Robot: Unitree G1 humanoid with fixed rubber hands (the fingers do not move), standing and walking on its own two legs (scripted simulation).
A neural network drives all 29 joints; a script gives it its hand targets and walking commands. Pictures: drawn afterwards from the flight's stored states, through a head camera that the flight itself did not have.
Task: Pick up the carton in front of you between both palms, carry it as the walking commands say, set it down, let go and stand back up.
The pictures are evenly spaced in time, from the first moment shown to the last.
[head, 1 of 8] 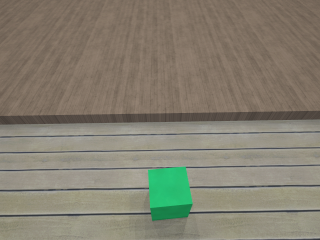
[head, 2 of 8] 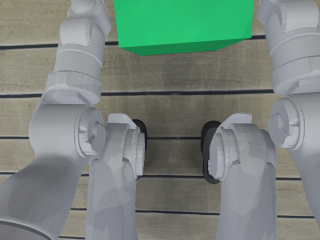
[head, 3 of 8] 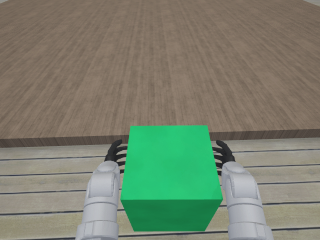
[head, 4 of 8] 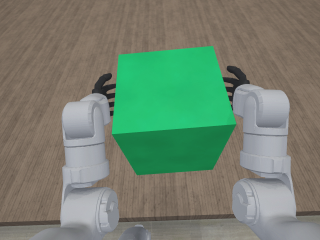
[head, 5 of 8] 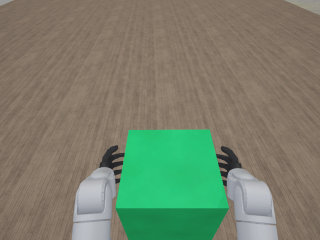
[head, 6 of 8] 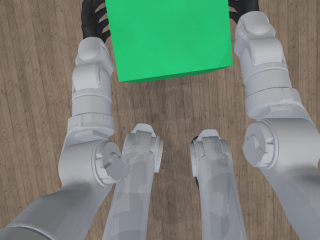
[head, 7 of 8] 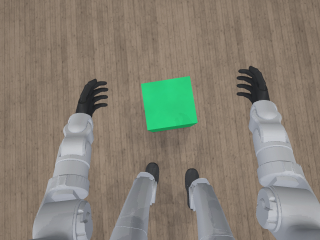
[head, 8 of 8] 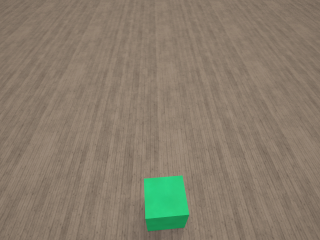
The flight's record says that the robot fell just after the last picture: no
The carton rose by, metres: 0.86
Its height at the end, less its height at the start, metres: +0.11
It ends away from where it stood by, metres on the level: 1.99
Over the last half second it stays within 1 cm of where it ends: yes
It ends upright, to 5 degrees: yes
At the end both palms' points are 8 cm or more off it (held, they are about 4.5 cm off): yes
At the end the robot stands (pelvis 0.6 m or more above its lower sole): yes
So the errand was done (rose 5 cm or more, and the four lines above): yes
